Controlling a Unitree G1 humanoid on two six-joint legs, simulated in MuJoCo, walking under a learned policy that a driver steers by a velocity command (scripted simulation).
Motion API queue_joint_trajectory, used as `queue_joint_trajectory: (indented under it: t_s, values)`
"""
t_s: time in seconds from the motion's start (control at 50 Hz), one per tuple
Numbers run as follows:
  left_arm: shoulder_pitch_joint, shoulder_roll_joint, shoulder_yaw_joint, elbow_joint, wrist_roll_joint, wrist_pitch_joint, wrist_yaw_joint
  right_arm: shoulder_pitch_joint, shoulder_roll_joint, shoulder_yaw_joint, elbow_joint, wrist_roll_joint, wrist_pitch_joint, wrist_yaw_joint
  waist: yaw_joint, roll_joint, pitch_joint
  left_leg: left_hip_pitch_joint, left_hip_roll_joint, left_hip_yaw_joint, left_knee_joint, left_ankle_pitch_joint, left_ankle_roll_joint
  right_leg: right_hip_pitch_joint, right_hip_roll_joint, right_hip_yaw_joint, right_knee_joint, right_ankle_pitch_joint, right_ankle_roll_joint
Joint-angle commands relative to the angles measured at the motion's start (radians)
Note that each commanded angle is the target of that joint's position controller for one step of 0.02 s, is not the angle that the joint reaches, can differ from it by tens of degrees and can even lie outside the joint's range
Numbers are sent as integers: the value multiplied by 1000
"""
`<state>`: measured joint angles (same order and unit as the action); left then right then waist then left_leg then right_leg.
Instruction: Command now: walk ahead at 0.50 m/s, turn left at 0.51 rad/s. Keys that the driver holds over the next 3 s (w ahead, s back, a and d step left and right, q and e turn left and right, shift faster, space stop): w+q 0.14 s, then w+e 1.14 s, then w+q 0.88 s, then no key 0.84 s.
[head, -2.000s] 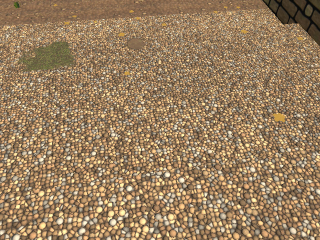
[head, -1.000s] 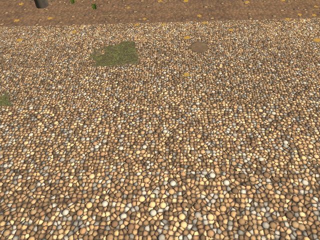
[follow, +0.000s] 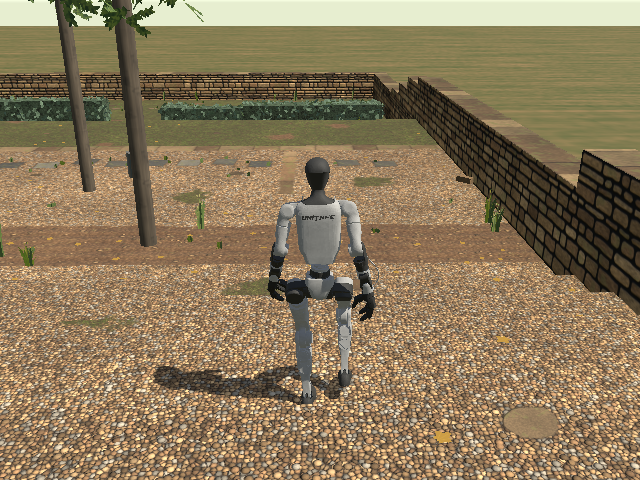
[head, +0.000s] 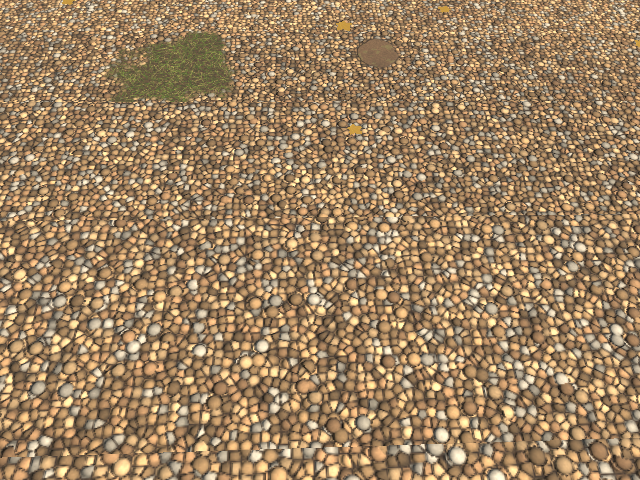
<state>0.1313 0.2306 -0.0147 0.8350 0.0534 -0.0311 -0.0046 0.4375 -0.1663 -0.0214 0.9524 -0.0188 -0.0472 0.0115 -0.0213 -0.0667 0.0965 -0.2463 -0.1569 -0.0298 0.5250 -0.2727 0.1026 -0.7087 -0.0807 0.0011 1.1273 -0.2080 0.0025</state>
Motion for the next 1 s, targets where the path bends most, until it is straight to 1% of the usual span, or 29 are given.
queue_joint_trajectory:
  t_s: [0.02, 0.06, 0.14, 0.18, 0.22, 0.24, 0.26, 0.28, 0.3, 0.34, 0.38, 0.44, 0.5, 0.52, 0.54, 0.58, 0.64, 0.66, 0.68, 0.7, 0.72, 0.74, 0.76, 0.78, 0.8, 0.84, 0.9, 0.94, 1.0]
  values:
    - [-3, 85, 14, -60, -22, -21, -10, -12, -193, -47, -66, 34, -16, -6, 32, 149, -105, -82, 281, -252, -232, 632, 148, 232, 16, 11, -253, 218, 0]
    - [-107, 76, 12, -90, -26, -23, -15, 48, -185, -48, -56, 41, 4, -9, -16, 103, -88, 22, 274, -276, -217, 573, 118, 192, 47, -1, -347, 261, -1]
    - [-250, 89, 20, -152, -26, -28, -18, 121, -212, -56, -51, 12, 32, -24, -68, 87, -25, 193, 285, -378, -180, 536, 108, 107, 89, 25, -478, 133, -4]
    - [-196, 75, 19, -135, -29, -39, -23, 111, -207, -53, -43, 3, 37, -32, -41, 124, -24, 218, 287, -343, -163, 555, 91, 208, 101, 0, -568, 90, -33]
    - [-3, 98, 38, -68, -27, -49, -10, 81, -210, -49, -40, 4, 26, -30, 44, 115, -82, 175, 254, -277, -6, 692, 57, 485, 124, -3, -652, 69, -85]
    - [170, 153, 58, -35, -16, -56, -1, 50, -202, -46, -68, 7, 16, -24, 124, 51, -197, 67, 208, -210, 224, 594, 29, 721, 0, 152, -656, 2, -146]
    - [307, 243, 85, -20, -15, -47, 13, 130, -150, -38, -84, 27, 4, -15, 135, -110, -365, -186, 74, -97, 563, 178, -17, 1011, -218, 541, -692, -159, -272]
    - [306, 226, 93, 17, -48, -24, 5, 92, -215, -54, -88, 1, 4, -14, 134, -149, -315, -378, 27, -57, 684, -287, -15, 993, -293, 778, -805, -241, -324]
    - [226, 181, 86, 8, -58, -15, -3, 4, -237, -61, -105, -20, 2, -11, 99, -49, -128, -474, 90, -67, 720, -223, -12, 863, -253, 695, -821, -279, -318]
    - [123, 116, 74, -12, -40, -16, -11, -91, -198, -50, -129, -18, 0, -5, 47, 23, -16, -434, 165, -47, 622, -103, -36, 657, -173, 521, -862, -57, -280]
    - [109, 117, 71, 0, -41, -32, -8, -96, -197, -48, -133, -27, 19, -14, -2, -3, -25, -285, 200, -45, 462, -74, -79, 531, -106, 407, -888, 200, -254]
    - [162, 174, 91, 28, -60, -42, -5, -176, -186, -39, -172, -20, 36, -15, -6, -26, -75, -213, 188, -9, 328, -12, -123, 492, -64, 344, -917, 266, -266]
    - [200, 186, 97, 44, -52, -30, -7, -287, -147, -17, -214, -28, 39, 3, 16, -15, -85, -138, 159, 44, 283, 169, -131, 432, -23, 292, -935, 358, -237]
    - [211, 182, 96, 44, -51, -26, -9, -305, -152, -15, -221, -25, 39, 4, 18, -14, -85, -130, 158, 43, 275, 180, -132, 426, -14, 284, -925, 370, -227]
    - [229, 181, 96, 45, -31, -30, -12, -254, -176, -24, -181, -21, 38, 7, 22, -17, -138, -99, 156, 52, 432, 298, -118, 436, -42, 294, -890, 423, -232]
    - [234, 189, 98, 33, -33, -25, -8, -297, -219, -32, -197, -27, 28, 5, 25, 28, -122, -179, 174, 27, 460, 214, -112, 481, -56, 330, -829, 411, -252]
    - [252, 200, 109, 8, -23, -11, 0, -301, -221, -36, -201, -31, 14, 17, 20, -10, -115, -206, 177, 2, 421, 74, -89, 545, -80, 390, -704, 450, -286]
    - [206, 196, 110, -10, -21, -8, 2, -229, -215, -37, -182, -30, 8, 16, -27, -19, -121, -81, 158, 12, 355, 36, -78, 484, -54, 371, -636, 545, -259]
    - [251, 221, 120, -5, -46, 2, 7, -279, -188, -25, -216, -9, 4, 12, -8, -20, -47, -54, 113, -1, 50, -284, -98, 471, -20, 395, -640, 465, -237]
    - [139, 204, 120, -16, -29, 2, 10, -8, -208, -47, -122, -29, -5, 10, -157, -13, -135, 233, 109, 76, 179, 100, -85, 382, 2, 354, -388, 651, -217]
    - [146, 175, 117, -43, -52, -6, 12, 94, -256, -61, -117, -35, -15, -1, -201, 98, -162, 369, 191, -73, -69, -128, -62, 203, 109, 272, -108, 404, -169]
    - [265, 31, 89, -48, -46, -9, 24, 61, -289, -53, -136, -24, -26, -8, -62, 303, -140, 427, 484, -358, -31, 209, -35, 40, 193, 207, 169, -336, -140]
    - [359, 85, 95, -58, -40, -18, 29, 33, -315, -62, -157, 5, -29, -11, 19, 312, -149, 433, 602, -614, -123, 478, 44, -112, 165, 132, 227, -346, -129]
    - [242, 136, 103, -46, -13, -8, 29, 11, -281, -64, -159, 12, -43, -8, -10, 148, -38, 311, 612, -598, -157, 487, 108, -171, 108, 134, 253, -306, -116]
    - [149, 173, 115, -50, -16, 4, 15, -59, -234, -53, -178, 5, -49, -5, -7, 60, 25, 225, 543, -439, -161, 484, 100, -144, 78, 133, 213, -215, -103]
    - [129, 150, 111, -52, -23, 39, -19, -72, -235, -57, -145, -2, -45, -8, 15, 155, 57, 130, 442, -213, -192, 541, 48, -63, 42, 95, 117, -105, -71]
    - [49, 145, 117, -68, -21, 69, -38, 5, -205, -47, -98, -10, -51, -17, -11, 166, 37, 189, 378, -76, -162, 590, 34, -106, 65, 52, 66, 110, -80]
    - [-46, 123, 112, -92, -21, 48, -37, 62, -174, -36, -63, -1, -79, -24, -20, 172, 43, 283, 329, -2, -168, 431, -19, -193, 67, 45, -101, 212, -96]
    - [-174, 46, 80, -109, -21, 25, -64, 62, -152, -25, -35, -4, -103, -31, -32, 116, 26, 44, 276, 93, -153, 124, -23, 115, 99, -73, -381, 696, -107]
